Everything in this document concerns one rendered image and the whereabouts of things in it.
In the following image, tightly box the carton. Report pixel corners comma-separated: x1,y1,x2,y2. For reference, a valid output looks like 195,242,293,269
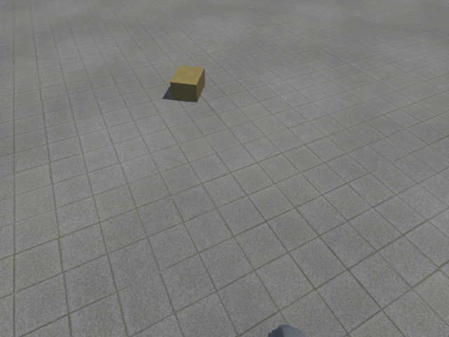
170,65,205,102

